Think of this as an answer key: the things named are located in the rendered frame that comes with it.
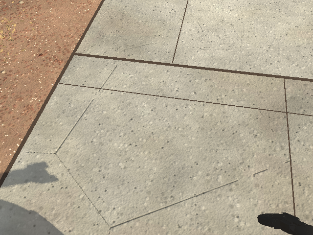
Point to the right robot hand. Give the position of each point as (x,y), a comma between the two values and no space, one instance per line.
(286,222)

